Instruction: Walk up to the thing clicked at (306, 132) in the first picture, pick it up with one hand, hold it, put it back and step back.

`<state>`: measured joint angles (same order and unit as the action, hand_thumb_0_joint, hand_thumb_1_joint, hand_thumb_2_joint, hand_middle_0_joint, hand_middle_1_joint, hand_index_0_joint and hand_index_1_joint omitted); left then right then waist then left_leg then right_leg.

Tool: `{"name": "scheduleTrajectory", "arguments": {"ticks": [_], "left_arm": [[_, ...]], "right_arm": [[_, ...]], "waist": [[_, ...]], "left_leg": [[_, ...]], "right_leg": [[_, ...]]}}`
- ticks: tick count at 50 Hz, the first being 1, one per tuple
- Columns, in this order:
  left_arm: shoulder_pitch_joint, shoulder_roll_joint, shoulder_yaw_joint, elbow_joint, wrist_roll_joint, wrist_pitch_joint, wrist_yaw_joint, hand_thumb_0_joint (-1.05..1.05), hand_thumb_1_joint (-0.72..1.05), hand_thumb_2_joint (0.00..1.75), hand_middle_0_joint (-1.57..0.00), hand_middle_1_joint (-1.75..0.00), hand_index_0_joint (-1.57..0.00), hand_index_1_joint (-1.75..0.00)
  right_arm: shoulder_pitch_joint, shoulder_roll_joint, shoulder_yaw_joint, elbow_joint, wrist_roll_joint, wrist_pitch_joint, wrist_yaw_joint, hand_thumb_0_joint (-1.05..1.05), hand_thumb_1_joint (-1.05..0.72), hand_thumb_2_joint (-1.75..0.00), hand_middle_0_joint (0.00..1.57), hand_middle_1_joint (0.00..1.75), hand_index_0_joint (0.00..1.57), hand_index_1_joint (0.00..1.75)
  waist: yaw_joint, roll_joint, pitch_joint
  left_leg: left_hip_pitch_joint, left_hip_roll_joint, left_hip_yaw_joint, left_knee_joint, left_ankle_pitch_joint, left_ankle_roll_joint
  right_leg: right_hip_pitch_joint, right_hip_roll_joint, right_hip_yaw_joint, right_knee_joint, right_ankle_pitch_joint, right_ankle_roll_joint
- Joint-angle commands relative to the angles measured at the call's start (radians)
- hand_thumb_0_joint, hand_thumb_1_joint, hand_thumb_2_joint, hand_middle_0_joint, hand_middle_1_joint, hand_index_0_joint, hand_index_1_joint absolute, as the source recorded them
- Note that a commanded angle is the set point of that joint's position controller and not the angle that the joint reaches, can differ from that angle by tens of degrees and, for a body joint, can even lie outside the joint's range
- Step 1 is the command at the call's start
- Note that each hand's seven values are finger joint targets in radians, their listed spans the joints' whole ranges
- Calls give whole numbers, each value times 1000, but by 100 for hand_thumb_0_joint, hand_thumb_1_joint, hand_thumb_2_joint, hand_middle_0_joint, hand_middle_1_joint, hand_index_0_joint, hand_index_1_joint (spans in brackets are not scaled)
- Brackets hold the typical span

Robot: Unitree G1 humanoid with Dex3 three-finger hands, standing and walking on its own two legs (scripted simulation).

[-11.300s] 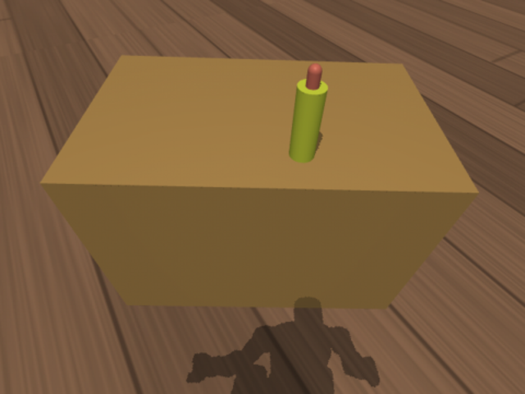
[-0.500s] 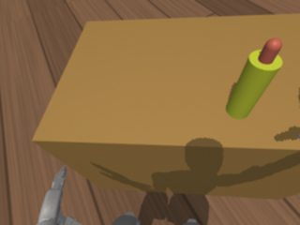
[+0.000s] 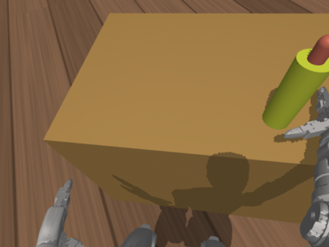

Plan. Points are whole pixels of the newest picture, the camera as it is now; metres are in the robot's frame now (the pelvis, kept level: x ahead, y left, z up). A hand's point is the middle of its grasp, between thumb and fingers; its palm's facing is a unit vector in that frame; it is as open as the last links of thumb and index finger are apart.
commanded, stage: close in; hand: right
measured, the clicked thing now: (297, 87) +0.47 -0.23 +0.12
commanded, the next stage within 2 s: rest palm in 0.08 s
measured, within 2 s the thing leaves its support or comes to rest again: leaves its support in 1.36 s
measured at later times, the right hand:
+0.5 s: hand (293, 106) +0.45 -0.24 +0.08, palm faces +0.23 +0.97 +0.02, open 17.0 cm
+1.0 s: hand (290, 101) +0.47 -0.24 +0.07, palm faces +0.21 +0.98 +0.02, open 10.1 cm
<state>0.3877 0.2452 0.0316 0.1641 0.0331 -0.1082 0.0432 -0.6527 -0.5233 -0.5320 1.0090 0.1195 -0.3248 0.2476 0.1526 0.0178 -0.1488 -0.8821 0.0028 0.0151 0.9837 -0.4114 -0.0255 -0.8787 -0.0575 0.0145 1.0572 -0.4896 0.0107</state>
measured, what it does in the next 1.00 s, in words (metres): stands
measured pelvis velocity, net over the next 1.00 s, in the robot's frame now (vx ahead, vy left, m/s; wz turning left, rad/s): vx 0.00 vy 0.01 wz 0.00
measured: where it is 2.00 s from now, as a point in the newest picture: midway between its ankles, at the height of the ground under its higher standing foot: outside the picture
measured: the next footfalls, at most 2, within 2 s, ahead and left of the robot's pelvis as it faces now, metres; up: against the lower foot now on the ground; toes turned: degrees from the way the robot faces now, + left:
none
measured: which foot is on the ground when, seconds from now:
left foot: down 0.00-1.00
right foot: down 0.00-1.00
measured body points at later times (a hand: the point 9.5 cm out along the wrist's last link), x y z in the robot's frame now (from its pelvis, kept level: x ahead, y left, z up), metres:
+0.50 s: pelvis +0.00 +0.01 +0.00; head +0.08 -0.02 +0.44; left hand +0.15 +0.27 -0.02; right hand +0.44 -0.29 +0.08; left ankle +0.03 +0.14 -0.67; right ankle +0.01 -0.12 -0.67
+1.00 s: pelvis +0.00 +0.01 +0.00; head +0.09 -0.03 +0.44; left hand +0.16 +0.27 -0.01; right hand +0.45 -0.29 +0.08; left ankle +0.03 +0.14 -0.67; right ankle +0.01 -0.12 -0.67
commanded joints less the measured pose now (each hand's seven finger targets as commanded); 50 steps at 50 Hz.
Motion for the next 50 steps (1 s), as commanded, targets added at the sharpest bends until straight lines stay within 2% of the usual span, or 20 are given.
{"name": "scheduleTrajectory", "arguments": {"ticks": [1, 4, 6, 10, 18, 22, 25, 28, 30, 31, 34, 36, 38, 40, 42, 45, 46, 47, 48, 50], "left_arm": [[45, 145, 93, -161, -12, -51, 0, 0, -54, 3, -5, -5, -6, -5], [-10, 151, 103, -236, -12, -54, -1, 0, -54, 4, -5, -5, -6, -5], [85, 165, 127, -106, -9, -37, -2, 0, -54, 4, -5, -5, -5, -5], [0, 171, 137, -208, -14, -40, -5, 0, -61, 9, -5, -4, -3, -6], [34, 113, 81, -162, -17, -16, -18, 0, -58, 6, -5, -4, -4, -5], [7, 104, 77, -156, -15, -18, -17, 0, -56, 5, -5, -5, -5, -5], [-28, 182, 142, -247, -13, -25, -5, 0, -56, 5, -5, -5, -4, -5], [74, 102, 65, -146, -15, -18, -20, 0, -56, 6, -4, -5, -4, -5], [-13, 164, 122, -265, -18, -28, -8, 0, -56, 6, -4, -4, -4, -5], [49, 181, 139, -208, -12, -22, -7, 0, -56, 6, -4, -4, -4, -5], [57, 94, 62, -126, -12, -21, -27, 0, -56, 6, -4, -5, -4, -5], [-39, 176, 125, -261, -12, -26, -15, 0, -55, 5, -4, -4, -4, -4], [48, 168, 126, -181, -6, -13, -21, 0, -55, 5, -4, -5, -4, -4], [26, 112, 68, -154, -12, -10, -29, 0, -55, 5, -4, -5, -4, -4], [-63, 180, 122, -279, -16, -14, -16, 0, -55, 5, -4, -4, -5, -4], [24, 116, 80, -176, -17, -5, -27, 0, -54, 4, -5, -5, -5, -4], [2, 114, 66, -187, -17, -9, -26, 0, -54, 4, -5, -5, -5, -4], [-52, 161, 110, -261, -16, -14, -16, 0, -55, 4, -5, -5, -5, -4], [-22, 201, 150, -254, -10, -12, -10, 0, -54, 4, -5, -5, -5, -4], [26, 141, 99, -250, -5, -16, -25, 0, -53, 4, -5, -5, -5, -4]], "right_arm": [[-379, -233, 2, -227, 19, -67, -13, 0, 53, -5, 4, 5, 4, 5], [-464, -231, 19, -339, 10, -74, -28, 0, 53, -6, 4, 5, 4, 5], [-374, -199, 30, -240, 5, -56, -38, 0, 53, -5, 4, 5, 4, 5], [-441, -193, 34, -316, -1, -64, -77, 0, 50, -5, 6, 4, 6, 4], [-361, -187, 24, -283, -7, -57, -101, 0, 59, 0, 26, 7, 25, 7], [-402, -165, 37, -222, -13, -71, -101, 0, 58, 0, 38, 15, 37, 16], [-497, -225, 25, -287, -21, -86, -107, 0, 54, -6, 46, 24, 46, 24], [-374, -96, 86, -91, -16, -56, -88, 0, 52, -11, 53, 30, 53, 31], [-552, -282, 7, -281, -28, -87, -103, 0, 50, -13, 63, 36, 62, 36], [-495, -234, 30, -196, -28, -76, -98, 0, 49, -13, 66, 38, 65, 38], [-416, -119, 74, -76, -22, -54, -89, 0, 45, -20, 74, 46, 74, 46], [-570, -345, -32, -323, -33, -87, -111, 0, 44, -23, 77, 50, 77, 50], [-451, -212, 20, -171, -27, -64, -98, 0, 38, -29, 81, 54, 81, 55], [-393, -155, 41, -109, -19, -57, -89, 0, 32, -36, 85, 61, 86, 61], [-528, -327, -38, -301, -27, -83, -102, 0, 25, -42, 92, 67, 92, 67], [-362, -93, 73, -47, -16, -53, -82, 0, 13, -54, 98, 77, 98, 77], [-366, -105, 69, -50, -16, -60, -83, 0, 8, -59, 100, 81, 101, 81], [-521, -290, -19, -244, -26, -94, -101, 0, 3, -63, 105, 86, 105, 86], [-547, -312, -18, -249, -35, -101, -108, 0, 0, -66, 108, 89, 108, 89], [-458, -137, 64, -154, -26, -89, -95, 0, -10, -76, 113, 97, 113, 97]], "waist": [[-11, -145, -346], [-6, -154, -454], [-14, -174, -364], [-18, -138, -413], [-52, -123, -366], [-20, -104, -319], [4, -126, -430], [17, -78, -288], [6, -149, -473], [23, -139, -440], [0, -125, -305], [-33, -201, -526], [1, -139, -418], [-17, -127, -365], [-26, -142, -541], [20, -81, -298], [11, -57, -290], [1, -110, -423], [9, -143, -475], [27, -136, -372]], "left_leg": [[169, -25, 12, -94, 231, 42], [210, -20, 5, -90, 285, 38], [177, -19, 11, -87, 258, 41], [206, -20, 10, -100, 225, 40], [275, -16, 3, -115, 274, 37], [225, -15, -6, -115, 236, 35], [259, -14, -9, -120, 260, 32], [201, -20, 5, -123, 238, 31], [249, -14, -8, -108, 297, 31], [232, -20, 6, -107, 294, 33], [181, -22, 10, -105, 260, 35], [273, -16, -5, -99, 315, 37], [236, -25, 15, -99, 316, 38], [231, -26, 16, -103, 311, 38], [329, -19, 1, -103, 372, 34], [219, -26, 13, -121, 279, 36], [201, -29, 13, -121, 257, 34], [243, -21, -3, -116, 272, 34], [251, -23, 2, -110, 285, 36], [198, -28, 12, -106, 282, 39]], "right_leg": [[246, 32, 9, -147, 293, -17], [304, 35, 3, -128, 345, -19], [269, 38, 1, -140, 322, -16], [272, 37, 5, -151, 271, -18], [239, 46, -9, -162, 318, -20], [215, 40, -6, -155, 267, -26], [284, 40, -3, -150, 280, -25], [215, 43, 2, -154, 268, -27], [301, 39, 0, -134, 331, -22], [309, 38, 4, -139, 339, -20], [226, 43, 1, -147, 314, -19], [315, 41, -3, -136, 369, -16], [280, 39, 5, -142, 382, -15], [250, 40, 3, -146, 391, -14], [310, 39, -3, -134, 423, -19], [213, 39, 2, -157, 318, -25], [203, 37, 7, -158, 306, -25], [239, 36, 2, -145, 308, -27], [296, 35, 3, -149, 329, -21], [284, 37, 2, -150, 336, -16]]}}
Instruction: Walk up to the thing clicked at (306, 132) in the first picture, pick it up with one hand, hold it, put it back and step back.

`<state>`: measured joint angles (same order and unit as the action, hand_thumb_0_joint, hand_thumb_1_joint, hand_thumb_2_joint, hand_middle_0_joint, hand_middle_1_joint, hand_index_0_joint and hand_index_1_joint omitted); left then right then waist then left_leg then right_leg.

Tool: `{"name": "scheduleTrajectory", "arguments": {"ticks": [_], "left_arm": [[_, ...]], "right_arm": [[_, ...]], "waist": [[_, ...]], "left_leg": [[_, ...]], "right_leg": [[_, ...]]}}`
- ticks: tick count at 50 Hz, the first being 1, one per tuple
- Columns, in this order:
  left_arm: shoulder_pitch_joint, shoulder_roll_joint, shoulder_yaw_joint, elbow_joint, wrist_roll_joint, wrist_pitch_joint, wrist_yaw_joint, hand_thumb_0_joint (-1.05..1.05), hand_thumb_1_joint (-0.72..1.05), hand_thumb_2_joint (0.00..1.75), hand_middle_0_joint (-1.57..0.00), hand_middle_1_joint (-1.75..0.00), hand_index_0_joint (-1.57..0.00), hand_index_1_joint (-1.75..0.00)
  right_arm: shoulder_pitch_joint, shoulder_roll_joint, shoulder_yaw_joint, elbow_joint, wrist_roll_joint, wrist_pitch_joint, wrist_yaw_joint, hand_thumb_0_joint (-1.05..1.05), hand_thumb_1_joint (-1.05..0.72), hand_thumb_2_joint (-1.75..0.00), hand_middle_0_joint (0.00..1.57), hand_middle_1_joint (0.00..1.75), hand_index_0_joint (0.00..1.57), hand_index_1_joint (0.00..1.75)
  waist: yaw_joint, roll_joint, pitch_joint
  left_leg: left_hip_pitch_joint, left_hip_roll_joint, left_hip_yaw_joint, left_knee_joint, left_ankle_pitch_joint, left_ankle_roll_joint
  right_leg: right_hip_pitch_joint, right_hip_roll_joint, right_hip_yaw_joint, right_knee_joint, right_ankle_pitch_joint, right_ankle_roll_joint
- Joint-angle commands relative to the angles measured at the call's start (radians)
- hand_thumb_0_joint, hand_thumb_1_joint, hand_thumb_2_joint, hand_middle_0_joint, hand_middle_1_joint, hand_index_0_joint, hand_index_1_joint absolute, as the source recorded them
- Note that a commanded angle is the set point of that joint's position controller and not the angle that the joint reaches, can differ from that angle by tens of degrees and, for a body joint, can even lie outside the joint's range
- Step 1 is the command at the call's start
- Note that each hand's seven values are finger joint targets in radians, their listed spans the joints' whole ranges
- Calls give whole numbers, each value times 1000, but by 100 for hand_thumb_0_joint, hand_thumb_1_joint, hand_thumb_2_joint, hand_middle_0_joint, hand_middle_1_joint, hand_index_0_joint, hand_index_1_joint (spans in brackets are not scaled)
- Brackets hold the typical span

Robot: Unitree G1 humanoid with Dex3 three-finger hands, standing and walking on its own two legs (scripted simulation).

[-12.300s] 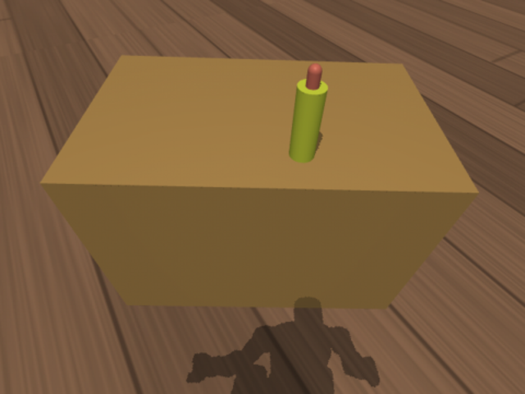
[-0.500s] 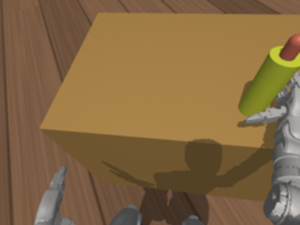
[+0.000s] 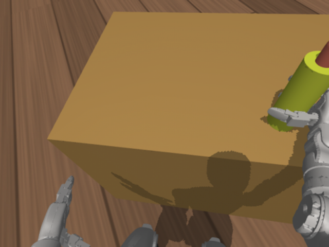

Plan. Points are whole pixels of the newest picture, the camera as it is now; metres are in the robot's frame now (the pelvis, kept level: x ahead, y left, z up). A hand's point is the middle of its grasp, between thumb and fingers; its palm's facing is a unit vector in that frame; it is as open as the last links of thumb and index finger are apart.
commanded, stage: close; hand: right
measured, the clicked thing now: (304, 89) +0.47 -0.24 +0.12
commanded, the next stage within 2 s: settle in 0.10 s
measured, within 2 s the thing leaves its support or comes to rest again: leaves its support in 0.36 s
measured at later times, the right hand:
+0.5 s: hand (305, 97) +0.47 -0.25 +0.09, palm faces +0.22 +0.97 +0.01, open 9.6 cm
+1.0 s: hand (310, 85) +0.47 -0.24 +0.13, palm faces +0.21 +0.98 +0.01, open 9.7 cm
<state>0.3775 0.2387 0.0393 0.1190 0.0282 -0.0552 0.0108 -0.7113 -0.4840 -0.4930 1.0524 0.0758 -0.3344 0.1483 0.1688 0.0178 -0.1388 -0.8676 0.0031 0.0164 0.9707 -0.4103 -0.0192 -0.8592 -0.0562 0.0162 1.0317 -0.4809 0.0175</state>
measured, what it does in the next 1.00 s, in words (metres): stands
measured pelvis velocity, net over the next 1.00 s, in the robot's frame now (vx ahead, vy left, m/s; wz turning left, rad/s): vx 0.01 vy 0.00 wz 0.00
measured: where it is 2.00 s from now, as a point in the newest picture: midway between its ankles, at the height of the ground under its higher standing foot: outside the picture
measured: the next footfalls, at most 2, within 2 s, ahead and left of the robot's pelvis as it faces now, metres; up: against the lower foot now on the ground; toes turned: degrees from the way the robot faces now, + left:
none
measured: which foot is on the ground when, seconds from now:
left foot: down 0.00-1.00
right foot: down 0.00-1.00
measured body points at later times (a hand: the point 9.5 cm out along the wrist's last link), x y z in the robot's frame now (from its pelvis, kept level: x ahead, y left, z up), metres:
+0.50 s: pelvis +0.00 +0.00 +0.01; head +0.08 -0.03 +0.45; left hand +0.15 +0.27 -0.01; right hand +0.45 -0.30 +0.10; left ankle +0.03 +0.14 -0.67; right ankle +0.00 -0.13 -0.67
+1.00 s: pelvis +0.01 +0.00 +0.02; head +0.08 -0.02 +0.47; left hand +0.15 +0.27 -0.01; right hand +0.45 -0.29 +0.13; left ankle +0.03 +0.14 -0.67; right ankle +0.00 -0.13 -0.67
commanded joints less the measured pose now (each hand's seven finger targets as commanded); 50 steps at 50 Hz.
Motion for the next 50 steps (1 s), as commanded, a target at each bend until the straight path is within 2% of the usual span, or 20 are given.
{"name": "scheduleTrajectory", "arguments": {"ticks": [1, 2, 3, 4, 7, 10, 14, 17, 20, 23, 26, 28, 31, 33, 37, 40, 43, 45, 48, 50], "left_arm": [[109, 105, 64, -118, -2, -64, 2, 0, -53, 3, -5, -5, -6, -4], [105, 108, 57, -105, -5, -61, 1, 0, -53, 4, -5, -5, -5, -4], [10, 160, 93, -239, -6, -69, 10, 0, -53, 3, -5, -5, -5, -4], [45, 189, 131, -201, 2, -64, 14, 0, -53, 4, -5, -5, -5, -4], [64, 128, 81, -158, -2, -61, -2, 0, -52, 3, -4, -5, -5, -4], [-8, 172, 105, -201, -6, -60, 7, 0, -52, 3, -4, -5, -5, -4], [24, 160, 99, -170, -10, -56, 13, 0, -56, 6, -6, -5, -5, -6], [5, 180, 110, -190, -17, -55, 22, 0, -55, 5, -6, -5, -5, -5], [60, 107, 55, -50, -16, -49, 13, 0, -54, 5, -6, -5, -6, -5], [22, 199, 135, -114, -12, -59, 29, 0, -54, 5, -6, -5, -6, -5], [30, 140, 86, -38, -20, -56, 16, 0, -54, 5, -5, -5, -6, -5], [-71, 178, 101, -159, -23, -66, 26, 0, -55, 5, -5, -5, -5, -5], [21, 131, 71, -46, -25, -57, 14, 0, -54, 5, -5, -5, -5, -5], [-67, 185, 112, -123, -28, -64, 27, 0, -54, 5, -5, -5, -5, -5], [24, 146, 92, -36, -32, -61, 20, 0, -54, 5, -5, -5, -5, -5], [-53, 146, 74, -106, -30, -70, 24, 0, -54, 4, -5, -5, -5, -5], [14, 136, 80, -24, -28, -67, 19, 0, -53, 4, -5, -5, -5, -5], [-51, 187, 109, -95, -28, -73, 30, 0, -54, 5, -5, -5, -5, -5], [-22, 156, 96, -68, -33, -71, 26, 0, -54, 5, -5, -5, -5, -5], [-20, 165, 97, -27, -34, -71, 29, 0, -54, 5, -5, -5, -5, -5]], "right_arm": [[-337, -109, 57, -117, 22, -70, 12, 0, -16, -82, 116, 102, 117, 102], [-315, -154, 24, -110, 25, -74, 7, 0, -21, -88, 117, 106, 118, 106], [-429, -314, -50, -286, 16, -97, -7, 0, -23, -91, 119, 109, 120, 109], [-457, -332, -39, -298, 0, -97, -14, 0, -25, -94, 121, 112, 121, 112], [-377, -201, 0, -268, 30, -72, 6, 0, -31, -103, 125, 120, 125, 120], [-387, -294, -48, -277, 22, -71, 3, 0, -32, -107, 131, 125, 131, 125], [-374, -180, 22, -236, 32, -58, 11, 0, -30, -121, 125, 133, 128, 133], [-478, -321, -31, -349, 25, -66, -6, 0, -26, -124, 128, 136, 131, 136], [-393, -216, 11, -234, 37, -43, -2, 0, -23, -120, 127, 134, 130, 134], [-488, -328, -26, -363, 23, -51, -11, 0, -22, -123, 127, 136, 131, 136], [-340, -163, 45, -187, 40, -1, 13, 0, -22, -123, 127, 137, 131, 137], [-535, -343, -38, -405, 36, -27, -1, 0, -22, -123, 130, 137, 134, 137], [-352, -160, 50, -158, 41, 17, 22, 0, -24, -126, 129, 139, 133, 139], [-497, -323, -25, -341, 36, -8, 6, 0, -21, -125, 128, 138, 132, 138], [-401, -217, 30, -227, 43, 23, 12, 0, -24, -127, 127, 139, 131, 139], [-516, -302, -10, -352, 42, 2, -2, 0, -22, -126, 128, 139, 132, 139], [-401, -180, 53, -205, 48, 29, 11, 0, -22, -126, 125, 137, 129, 137], [-504, -343, -29, -378, 42, 8, -2, 0, -25, -128, 125, 139, 129, 139], [-450, -194, 53, -274, 51, 35, 7, 0, -26, -133, 126, 143, 130, 143], [-428, -239, 17, -242, 51, 38, -2, 0, -26, -129, 125, 139, 129, 140]], "waist": [[20, -119, -315], [1, -123, -302], [-22, -156, -444], [-20, -207, -478], [-32, -187, -423], [-36, -146, -468], [-11, -123, -438], [-30, -156, -477], [-36, -155, -294], [-22, -197, -466], [-30, -122, -319], [-47, -165, -518], [-26, -85, -315], [-46, -128, -456], [-40, -97, -327], [-51, -125, -409], [-36, -99, -312], [-55, -144, -450], [-40, -120, -385], [-43, -69, -339]], "left_leg": [[146, -34, 20, -91, 261, 33], [130, -33, 19, -84, 255, 33], [173, -26, 9, -82, 280, 32], [176, -27, 8, -75, 286, 35], [186, -25, 11, -79, 298, 35], [229, -24, 9, -80, 302, 32], [238, -26, 19, -100, 294, 30], [277, -27, 13, -123, 290, 28], [206, -25, 9, -140, 226, 32], [250, -25, 11, -133, 315, 32], [237, -26, 22, -147, 314, 30], [319, -22, 13, -147, 381, 29], [279, -23, 19, -168, 335, 26], [340, -15, 5, -173, 358, 23], [313, -20, 10, -195, 337, 22], [335, -18, 6, -197, 326, 25], [307, -22, 16, -206, 307, 25], [361, -15, 5, -201, 370, 24], [348, -20, 13, -214, 355, 24], [347, -19, 14, -228, 337, 19]], "right_leg": [[245, 34, 6, -126, 329, -21], [221, 33, 7, -124, 347, -19], [278, 31, 5, -114, 361, -19], [318, 30, 3, -115, 372, -14], [277, 34, 1, -117, 379, -15], [261, 35, 4, -113, 362, -21], [278, 35, 6, -132, 344, -24], [325, 38, 1, -151, 341, -23], [248, 41, -4, -176, 266, -24], [389, 34, -2, -168, 388, -16], [318, 38, 1, -183, 406, -19], [413, 34, 1, -174, 481, -16], [314, 42, -3, -201, 401, -25], [377, 41, -9, -202, 408, -25], [352, 47, -15, -224, 376, -28], [390, 40, -12, -234, 372, -23], [362, 41, -8, -248, 356, -22], [423, 41, -14, -236, 426, -20], [432, 41, -12, -251, 419, -21], [385, 42, -12, -259, 380, -29]]}}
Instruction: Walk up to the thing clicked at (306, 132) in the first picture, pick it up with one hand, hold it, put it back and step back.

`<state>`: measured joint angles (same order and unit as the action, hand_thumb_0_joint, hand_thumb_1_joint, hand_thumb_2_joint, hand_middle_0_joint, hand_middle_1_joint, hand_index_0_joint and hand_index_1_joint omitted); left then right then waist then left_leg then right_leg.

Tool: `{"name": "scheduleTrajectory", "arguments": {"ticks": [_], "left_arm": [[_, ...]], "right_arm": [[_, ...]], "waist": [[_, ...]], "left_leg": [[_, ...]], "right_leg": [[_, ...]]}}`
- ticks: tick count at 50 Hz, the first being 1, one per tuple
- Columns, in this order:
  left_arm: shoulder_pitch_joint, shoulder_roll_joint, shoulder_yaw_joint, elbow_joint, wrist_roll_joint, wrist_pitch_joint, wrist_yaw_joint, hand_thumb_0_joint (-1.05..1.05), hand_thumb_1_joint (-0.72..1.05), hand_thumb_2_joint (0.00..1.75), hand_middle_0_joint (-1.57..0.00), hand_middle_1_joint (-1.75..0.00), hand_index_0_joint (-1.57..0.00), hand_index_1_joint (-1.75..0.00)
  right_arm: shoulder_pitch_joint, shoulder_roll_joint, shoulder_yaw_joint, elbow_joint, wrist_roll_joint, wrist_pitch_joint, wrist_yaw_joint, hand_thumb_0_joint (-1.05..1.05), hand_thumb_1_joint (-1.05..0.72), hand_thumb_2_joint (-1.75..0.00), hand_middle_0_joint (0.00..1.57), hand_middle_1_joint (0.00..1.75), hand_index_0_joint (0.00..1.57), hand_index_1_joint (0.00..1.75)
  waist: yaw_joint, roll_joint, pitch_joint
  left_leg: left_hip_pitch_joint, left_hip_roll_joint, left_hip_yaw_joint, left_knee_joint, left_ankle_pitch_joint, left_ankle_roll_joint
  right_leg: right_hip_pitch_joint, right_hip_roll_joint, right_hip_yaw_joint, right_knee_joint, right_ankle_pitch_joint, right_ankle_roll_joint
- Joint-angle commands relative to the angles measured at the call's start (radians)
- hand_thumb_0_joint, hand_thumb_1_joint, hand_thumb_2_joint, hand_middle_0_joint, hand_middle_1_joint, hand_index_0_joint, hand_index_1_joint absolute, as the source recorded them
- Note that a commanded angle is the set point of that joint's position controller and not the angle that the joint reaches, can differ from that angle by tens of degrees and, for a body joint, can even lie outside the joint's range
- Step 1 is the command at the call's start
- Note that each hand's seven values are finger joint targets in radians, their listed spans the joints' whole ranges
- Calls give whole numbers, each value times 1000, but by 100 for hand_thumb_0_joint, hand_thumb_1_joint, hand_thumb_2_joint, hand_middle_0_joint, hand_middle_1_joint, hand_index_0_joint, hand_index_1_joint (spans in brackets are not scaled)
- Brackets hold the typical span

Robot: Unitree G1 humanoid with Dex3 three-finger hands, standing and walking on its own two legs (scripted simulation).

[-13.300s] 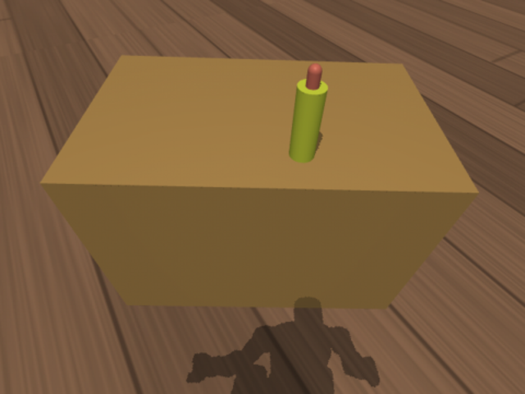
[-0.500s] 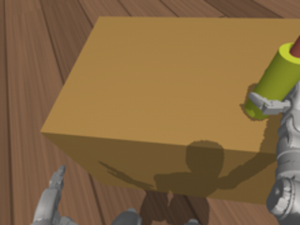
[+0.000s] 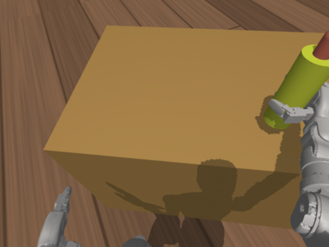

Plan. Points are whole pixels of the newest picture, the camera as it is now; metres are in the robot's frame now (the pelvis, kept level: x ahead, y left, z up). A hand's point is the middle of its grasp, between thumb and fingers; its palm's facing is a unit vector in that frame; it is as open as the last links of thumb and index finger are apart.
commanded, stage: settle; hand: right
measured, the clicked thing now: (300, 84) +0.47 -0.24 +0.15
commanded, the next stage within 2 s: lift in 0.10 s
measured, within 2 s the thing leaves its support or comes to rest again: neither
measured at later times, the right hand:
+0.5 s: hand (293, 90) +0.46 -0.23 +0.14, palm faces +0.20 +0.98 +0.02, open 9.7 cm
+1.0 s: hand (304, 85) +0.39 -0.20 +0.21, palm faces +0.20 +0.98 +0.00, open 9.7 cm
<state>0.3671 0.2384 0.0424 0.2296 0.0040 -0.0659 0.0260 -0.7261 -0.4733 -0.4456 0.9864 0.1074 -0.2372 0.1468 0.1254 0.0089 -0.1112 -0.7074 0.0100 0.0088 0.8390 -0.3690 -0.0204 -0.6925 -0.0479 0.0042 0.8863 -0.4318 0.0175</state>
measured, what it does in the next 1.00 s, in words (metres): stands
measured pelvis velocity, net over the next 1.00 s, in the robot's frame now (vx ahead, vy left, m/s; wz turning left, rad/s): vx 0.01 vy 0.01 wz -0.01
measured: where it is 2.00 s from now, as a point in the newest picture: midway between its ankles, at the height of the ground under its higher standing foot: outside the picture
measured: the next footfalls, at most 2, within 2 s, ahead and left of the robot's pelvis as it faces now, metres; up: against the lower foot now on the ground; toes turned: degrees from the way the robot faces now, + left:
none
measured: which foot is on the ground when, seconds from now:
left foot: down 0.00-1.00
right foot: down 0.00-1.00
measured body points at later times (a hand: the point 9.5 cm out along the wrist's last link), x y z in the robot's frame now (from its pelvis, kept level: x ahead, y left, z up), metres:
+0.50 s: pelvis +0.01 +0.00 +0.01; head +0.06 -0.01 +0.46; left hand +0.15 +0.27 -0.03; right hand +0.44 -0.28 +0.14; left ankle +0.02 +0.14 -0.69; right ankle +0.00 -0.13 -0.69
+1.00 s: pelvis +0.01 +0.01 +0.03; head +0.00 +0.02 +0.48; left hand +0.17 +0.27 -0.03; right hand +0.38 -0.25 +0.22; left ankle +0.02 +0.14 -0.69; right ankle +0.00 -0.13 -0.69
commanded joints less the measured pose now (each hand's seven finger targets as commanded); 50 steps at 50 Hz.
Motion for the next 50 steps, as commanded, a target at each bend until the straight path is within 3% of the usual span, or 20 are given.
{"name": "scheduleTrajectory", "arguments": {"ticks": [1, 2, 5, 7, 11, 13, 17, 20, 23, 26, 29, 32, 34, 35, 38, 40, 41, 44, 48, 50], "left_arm": [[-56, 172, 91, -181, -10, -64, 17, 0, -55, 5, -5, -5, -5, -5], [-35, 174, 104, -151, -7, -63, 22, 0, -54, 5, -5, -5, -5, -5], [8, 110, 44, -91, -9, -63, 10, 0, -54, 5, -5, -5, -5, -5], [-83, 199, 116, -187, -11, -68, 26, 0, -54, 4, -5, -5, -5, -5], [0, 109, 48, -83, -15, -66, 10, 0, -53, 5, -5, -6, -6, -5], [-97, 222, 137, -181, -13, -71, 27, 0, -53, 4, -5, -6, -6, -5], [1, 112, 61, -94, -19, -66, 11, 0, -53, 4, -5, -6, -6, -5], [-46, 178, 113, -107, -15, -67, 24, 0, -54, 4, -5, -6, -5, -5], [-20, 103, 59, -54, -22, -69, 16, 0, -54, 5, -5, -6, -5, -5], [-64, 171, 109, -75, -19, -65, 28, 0, -54, 5, -5, -5, -5, -5], [-18, 128, 91, -10, -26, -64, 25, 0, -54, 5, -4, -5, -5, -5], [-107, 192, 134, -86, -30, -63, 40, 0, -54, 5, -5, -5, -5, -5], [-55, 105, 71, -48, -29, -61, 32, 0, -54, 5, -4, -5, -5, -5], [-55, 124, 95, -36, -35, -62, 36, 0, -54, 5, -4, -5, -5, -5], [-86, 128, 87, -24, -34, -54, 38, 0, -54, 5, -4, -5, -4, -5], [-47, 148, 121, -10, -34, -55, 43, 0, -54, 5, -4, -5, -4, -5], [-47, 99, 76, 27, -37, -55, 34, 0, -54, 5, -4, -5, -4, -5], [-100, 143, 114, -1, -37, -60, 39, 0, -54, 5, -4, -5, -4, -5], [-121, 84, 61, 10, -39, -67, 33, 0, -55, 5, -4, -5, -4, -5], [-146, 108, 86, 54, -41, -66, 35, 0, -55, 5, -4, -5, -4, -5]], "right_arm": [[-482, -326, -58, -301, 15, -73, -8, 0, -25, -130, 126, 141, 130, 141], [-552, -364, -77, -340, 13, -80, -15, 0, -26, -132, 127, 142, 131, 143], [-367, -132, 45, -84, 20, -43, 6, 0, -27, -131, 125, 141, 129, 141], [-534, -380, -75, -336, 11, -76, -14, 0, -28, -134, 126, 143, 130, 143], [-375, -159, 28, -113, 26, -33, 10, 0, -22, -133, 125, 142, 129, 142], [-516, -362, -69, -337, 22, -62, -13, 0, -20, -131, 125, 141, 129, 141], [-376, -127, 52, -199, 35, -26, -3, 0, -19, -126, 123, 137, 127, 137], [-508, -319, -42, -407, 26, -43, -34, 0, -21, -128, 125, 140, 129, 140], [-354, -96, 71, -286, 47, -2, -24, 0, -22, -126, 123, 137, 127, 137], [-440, -276, -19, -487, 36, -3, -52, 0, -24, -128, 127, 140, 130, 140], [-283, -31, 113, -393, 59, 51, -42, 0, -23, -126, 125, 138, 129, 138], [-390, -246, -13, -656, 59, 54, -76, 0, -26, -128, 128, 140, 131, 140], [-305, -41, 115, -595, 65, 104, -74, 0, -22, -128, 128, 141, 131, 141], [-219, 0, 127, -552, 72, 134, -75, 0, -23, -127, 127, 140, 131, 140], [-282, -147, 42, -753, 67, 161, -100, 0, -24, -128, 129, 142, 133, 142], [-218, -53, 89, -716, 75, 210, -101, 0, -21, -128, 128, 142, 132, 142], [-149, 24, 138, -691, 79, 234, -96, 0, -21, -128, 128, 142, 132, 142], [-187, -88, 60, -814, 82, 260, -106, 0, -22, -128, 129, 142, 133, 142], [-163, 6, 126, -911, 88, 312, -108, 0, -22, -128, 129, 142, 133, 142], [-134, -24, 98, -927, 93, 338, -114, 0, -24, -129, 130, 143, 134, 143]], "waist": [[-25, -107, -442], [-18, -145, -459], [10, -50, -279], [-21, -102, -489], [0, -62, -298], [-26, -93, -463], [-18, -85, -334], [-56, -159, -457], [-39, -93, -310], [-76, -156, -456], [-49, -58, -299], [-96, -85, -423], [-73, -76, -314], [-78, -28, -284], [-115, -78, -322], [-82, -20, -250], [-93, -22, -206], [-105, -12, -234], [-104, -3, -205], [-121, -12, -150]], "left_leg": [[225, -20, 9, -95, 312, 20], [223, -20, 7, -97, 319, 22], [164, -30, 25, -113, 272, 22], [250, -18, 5, -106, 327, 18], [196, -26, 21, -123, 312, 18], [271, -19, 10, -125, 331, 17], [235, -29, 27, -138, 326, 20], [298, -20, 15, -140, 366, 21], [284, -27, 27, -162, 352, 22], [342, -22, 21, -161, 405, 22], [320, -28, 35, -184, 391, 20], [415, -16, 27, -194, 423, 19], [394, -21, 36, -211, 404, 19], [396, -19, 37, -220, 397, 16], [434, -7, 27, -233, 415, 14], [409, -16, 38, -245, 416, 13], [403, -14, 40, -254, 399, 11], [438, -8, 38, -268, 399, 8], [439, -3, 33, -301, 342, 4], [427, -3, 36, -320, 277, 7]], "right_leg": [[245, 35, -6, -111, 342, -27], [275, 35, -9, -107, 349, -25], [208, 32, -1, -133, 311, -25], [278, 33, -7, -120, 353, -27], [237, 35, -7, -139, 350, -27], [290, 33, -8, -143, 354, -27], [304, 32, -7, -168, 391, -19], [359, 34, -15, -168, 421, -17], [318, 34, -13, -193, 407, -16], [413, 30, -17, -191, 501, -11], [376, 28, -14, -221, 470, -15], [424, 32, -23, -236, 477, -19], [420, 34, -22, -254, 458, -16], [410, 35, -23, -263, 436, -21], [427, 42, -33, -276, 439, -24], [450, 33, -25, -291, 450, -23], [441, 36, -27, -301, 434, -23], [454, 38, -31, -309, 425, -27], [470, 46, -37, -335, 350, -31], [447, 46, -34, -358, 293, -32]]}}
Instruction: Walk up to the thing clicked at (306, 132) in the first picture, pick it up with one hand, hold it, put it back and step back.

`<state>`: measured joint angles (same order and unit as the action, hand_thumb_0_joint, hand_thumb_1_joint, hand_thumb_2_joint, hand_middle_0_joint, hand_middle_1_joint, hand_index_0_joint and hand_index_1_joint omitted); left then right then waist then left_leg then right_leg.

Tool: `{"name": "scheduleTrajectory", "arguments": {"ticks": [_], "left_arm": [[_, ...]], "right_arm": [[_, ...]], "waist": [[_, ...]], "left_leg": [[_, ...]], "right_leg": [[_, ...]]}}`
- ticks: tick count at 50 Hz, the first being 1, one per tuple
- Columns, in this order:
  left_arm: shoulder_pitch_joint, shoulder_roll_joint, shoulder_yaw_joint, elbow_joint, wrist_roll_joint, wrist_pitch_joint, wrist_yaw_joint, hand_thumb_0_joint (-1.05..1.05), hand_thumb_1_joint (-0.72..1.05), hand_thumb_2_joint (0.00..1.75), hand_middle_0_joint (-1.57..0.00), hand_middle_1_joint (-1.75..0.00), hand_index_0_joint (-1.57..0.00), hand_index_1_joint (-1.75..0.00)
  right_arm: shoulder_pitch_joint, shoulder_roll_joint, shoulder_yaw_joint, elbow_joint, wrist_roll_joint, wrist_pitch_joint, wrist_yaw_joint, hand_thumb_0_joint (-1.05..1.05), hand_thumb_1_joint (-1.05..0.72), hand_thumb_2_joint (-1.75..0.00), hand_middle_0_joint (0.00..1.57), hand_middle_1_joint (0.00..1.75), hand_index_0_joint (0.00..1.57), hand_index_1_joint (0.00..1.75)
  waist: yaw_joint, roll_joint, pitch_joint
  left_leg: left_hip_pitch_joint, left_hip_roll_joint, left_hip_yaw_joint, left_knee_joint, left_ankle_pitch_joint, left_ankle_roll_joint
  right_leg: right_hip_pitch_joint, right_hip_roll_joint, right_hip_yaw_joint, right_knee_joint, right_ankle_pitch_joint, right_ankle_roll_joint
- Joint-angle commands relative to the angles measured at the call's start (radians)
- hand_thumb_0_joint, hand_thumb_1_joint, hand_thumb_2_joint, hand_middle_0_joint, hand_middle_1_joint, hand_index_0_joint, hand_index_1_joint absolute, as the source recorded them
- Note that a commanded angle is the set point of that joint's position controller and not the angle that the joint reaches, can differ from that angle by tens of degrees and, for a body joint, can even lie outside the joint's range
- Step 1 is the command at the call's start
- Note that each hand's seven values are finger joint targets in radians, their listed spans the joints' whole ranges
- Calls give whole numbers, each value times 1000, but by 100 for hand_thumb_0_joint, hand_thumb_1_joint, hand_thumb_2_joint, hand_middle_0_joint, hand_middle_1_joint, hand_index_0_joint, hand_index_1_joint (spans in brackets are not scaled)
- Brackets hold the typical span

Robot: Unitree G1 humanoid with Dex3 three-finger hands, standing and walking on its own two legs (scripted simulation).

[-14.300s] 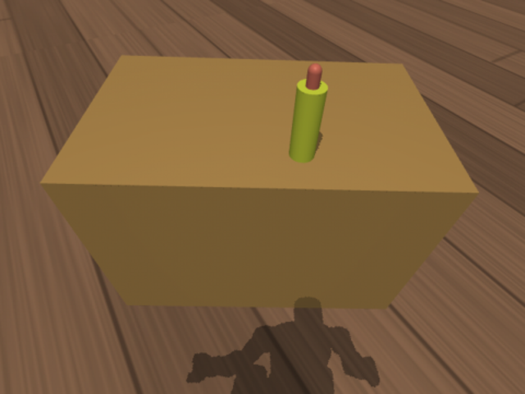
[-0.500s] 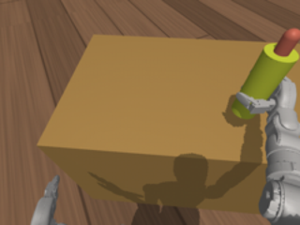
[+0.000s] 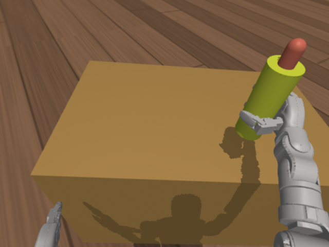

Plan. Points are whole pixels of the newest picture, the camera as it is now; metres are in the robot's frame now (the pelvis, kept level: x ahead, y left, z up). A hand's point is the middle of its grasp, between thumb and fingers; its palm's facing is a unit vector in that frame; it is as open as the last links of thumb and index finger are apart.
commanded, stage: lift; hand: right
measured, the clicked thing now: (268, 94) +0.39 -0.20 +0.23
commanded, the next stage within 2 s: hold in 0.62 s
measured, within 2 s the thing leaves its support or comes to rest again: neither
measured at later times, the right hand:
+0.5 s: hand (267, 109) +0.34 -0.18 +0.22, palm faces +0.17 +0.98 +0.00, open 9.7 cm
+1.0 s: hand (269, 105) +0.33 -0.17 +0.24, palm faces +0.16 +0.99 +0.00, open 9.7 cm
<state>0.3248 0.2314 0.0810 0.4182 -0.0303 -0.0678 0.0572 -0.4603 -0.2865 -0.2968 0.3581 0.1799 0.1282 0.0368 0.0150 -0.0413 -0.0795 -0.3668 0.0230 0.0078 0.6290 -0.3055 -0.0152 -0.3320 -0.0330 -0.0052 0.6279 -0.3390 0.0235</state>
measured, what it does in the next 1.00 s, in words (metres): stands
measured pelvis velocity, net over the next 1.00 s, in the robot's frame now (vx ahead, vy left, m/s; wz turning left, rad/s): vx -0.01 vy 0.00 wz -0.02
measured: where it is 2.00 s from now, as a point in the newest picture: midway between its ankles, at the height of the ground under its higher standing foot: outside the picture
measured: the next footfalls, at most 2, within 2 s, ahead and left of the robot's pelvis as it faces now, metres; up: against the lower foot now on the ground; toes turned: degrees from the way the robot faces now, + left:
none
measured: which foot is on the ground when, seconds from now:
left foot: down 0.00-1.00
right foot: down 0.00-1.00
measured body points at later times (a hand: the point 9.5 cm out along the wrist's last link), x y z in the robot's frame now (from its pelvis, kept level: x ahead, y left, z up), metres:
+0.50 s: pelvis -0.01 +0.00 +0.01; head -0.04 +0.03 +0.46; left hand +0.15 +0.26 -0.06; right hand +0.33 -0.23 +0.23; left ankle +0.01 +0.13 -0.73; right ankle -0.01 -0.13 -0.73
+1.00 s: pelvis -0.01 +0.00 +0.01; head -0.05 +0.03 +0.46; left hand +0.16 +0.27 -0.06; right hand +0.32 -0.23 +0.24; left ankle +0.01 +0.13 -0.73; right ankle -0.01 -0.13 -0.73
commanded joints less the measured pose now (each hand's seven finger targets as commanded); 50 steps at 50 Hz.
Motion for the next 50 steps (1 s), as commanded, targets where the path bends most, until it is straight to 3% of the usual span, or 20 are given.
{"name": "scheduleTrajectory", "arguments": {"ticks": [1, 3, 6, 8, 10, 12, 14, 16, 18, 20, 24, 30, 31, 35, 38, 39, 42, 45, 47, 50], "left_arm": [[-80, 92, 36, -78, -4, -62, 1, 0, -55, 5, -4, -5, -4, -5], [-133, 153, 85, -135, -3, -76, 9, 0, -54, 5, -4, -5, -4, -5], [-107, 122, 67, -69, -5, -74, 8, 0, -54, 5, -3, -5, -3, -5], [-169, 141, 68, -113, -5, -85, 10, 0, -55, 5, -3, -4, -3, -5], [-148, 93, 28, -72, -4, -78, 5, 0, -54, 5, -3, -5, -3, -5], [-180, 143, 78, -98, -7, -90, 11, 0, -55, 5, -4, -5, -3, -5], [-156, 139, 75, -43, -4, -85, 8, 0, -55, 5, -4, -4, -3, -5], [-171, 83, 21, -61, -6, -88, -2, 0, -54, 5, -4, -4, -3, -5], [-179, 137, 77, -50, -8, -94, 4, 0, -55, 5, -4, -4, -3, -5], [-162, 107, 37, -43, -5, -99, -3, 0, -55, 5, -4, -4, -4, -5], [-169, 137, 74, -44, -7, -103, -1, 0, -55, 5, -4, -4, -3, -4], [-208, 135, 67, -45, -4, -120, -1, 0, -55, 5, -4, -4, -4, -5], [-184, 96, 39, -5, -5, -116, -6, 0, -55, 5, -4, -5, -4, -5], [-207, 160, 94, -1, -2, -119, 0, 0, -55, 5, -4, -5, -4, -5], [-234, 111, 51, -40, -8, -129, -6, 0, -54, 5, -4, -5, -4, -5], [-201, 142, 92, 7, -6, -124, 0, 0, -54, 5, -4, -5, -4, -5], [-212, 83, 31, 46, -6, -121, -13, 0, -54, 5, -4, -5, -4, -5], [-228, 173, 108, 9, -4, -130, -6, 0, -54, 5, -4, -5, -4, -5], [-210, 124, 65, 31, -7, -129, -13, 0, -54, 5, -4, -5, -4, -5], [-248, 135, 78, 28, -7, -135, -7, 0, -55, 5, -4, -5, -4, -5]], "right_arm": [[-397, -188, -24, -302, 16, -11, 0, 0, -22, -131, 131, 145, 135, 145], [-416, -207, -49, -364, 20, 9, -9, 0, -23, -130, 131, 144, 135, 144], [-362, -160, -22, -355, 25, 50, -11, 0, -22, -129, 130, 143, 134, 143], [-398, -222, -65, -449, 24, 60, -24, 0, -22, -128, 130, 143, 134, 143], [-363, -160, -26, -419, 24, 85, -24, 0, -23, -129, 131, 143, 134, 143], [-360, -172, -42, -440, 32, 104, -26, 0, -22, -129, 130, 143, 134, 143], [-353, -199, -58, -453, 26, 125, -30, 0, -22, -128, 130, 143, 133, 143], [-344, -147, -19, -477, 25, 145, -25, 0, -22, -129, 130, 143, 134, 143], [-348, -167, -38, -491, 30, 165, -27, 0, -22, -129, 130, 143, 134, 143], [-361, -168, -36, -525, 28, 175, -29, 0, -23, -129, 130, 143, 133, 143], [-341, -159, -40, -524, 37, 205, -29, 0, -23, -129, 130, 143, 134, 143], [-350, -154, -33, -569, 33, 235, -38, 0, -26, -130, 130, 143, 134, 143], [-331, -131, -19, -545, 35, 242, -35, 0, -25, -130, 130, 144, 134, 144], [-367, -178, -52, -593, 34, 255, -44, 0, -26, -129, 129, 142, 133, 142], [-348, -120, -10, -588, 35, 268, -39, 0, -21, -131, 129, 144, 133, 144], [-354, -162, -47, -595, 38, 270, -43, 0, -20, -131, 128, 143, 132, 143], [-318, -130, -23, -579, 38, 288, -40, 0, -19, -131, 128, 144, 132, 144], [-348, -150, -33, -616, 40, 301, -38, 0, -21, -130, 128, 143, 132, 143], [-330, -121, -14, -623, 45, 309, -35, 0, -21, -131, 128, 143, 132, 143], [-345, -136, -33, -630, 49, 321, -41, 0, -21, -131, 128, 143, 132, 143]], "waist": [[-4, 6, -178], [2, 34, -227], [5, 56, -195], [-17, 40, -230], [-12, 57, -172], [-3, 68, -187], [-13, 36, -176], [-15, 39, -173], [-3, 37, -155], [-14, 34, -156], [-5, 56, -140], [-15, 56, -162], [-17, 50, -142], [-21, 39, -170], [-19, 43, -175], [-15, 44, -146], [-29, 31, -108], [-3, 58, -169], [-16, 28, -136], [-20, 66, -176]], "left_leg": [[72, -14, 33, -118, 188, 3], [102, -14, 34, -125, 195, 1], [106, -13, 37, -137, 206, -3], [134, -13, 39, -137, 208, -1], [118, -17, 43, -152, 174, 0], [129, -16, 43, -160, 178, -2], [137, -12, 41, -163, 190, 0], [141, -10, 38, -172, 187, -2], [127, -17, 47, -180, 163, 2], [136, -18, 49, -178, 177, 4], [135, -19, 55, -192, 171, 1], [154, -16, 54, -202, 165, 3], [156, -13, 50, -203, 173, 2], [166, -16, 55, -200, 192, 7], [177, -17, 59, -203, 186, 8], [163, -15, 56, -208, 187, 5], [157, -14, 53, -222, 139, 6], [164, -20, 58, -212, 174, 7], [165, -17, 58, -212, 187, 11], [191, -12, 55, -211, 233, 4]], "right_leg": [[94, 35, -27, -107, 173, -36], [124, 32, -23, -113, 178, -39], [129, 37, -24, -114, 189, -41], [136, 36, -21, -122, 195, -39], [125, 34, -19, -136, 170, -38], [140, 33, -17, -142, 170, -42], [137, 39, -21, -143, 181, -39], [137, 41, -22, -147, 180, -41], [152, 36, -16, -164, 157, -40], [154, 35, -14, -165, 177, -38], [162, 35, -11, -172, 172, -41], [178, 39, -9, -180, 170, -40], [165, 43, -12, -177, 175, -40], [185, 39, -8, -183, 200, -35], [193, 37, -5, -190, 197, -33], [184, 40, -8, -184, 191, -38], [156, 44, -12, -198, 152, -38], [196, 38, -5, -198, 180, -38], [189, 39, -6, -198, 197, -34], [202, 45, -8, -184, 237, -40]]}}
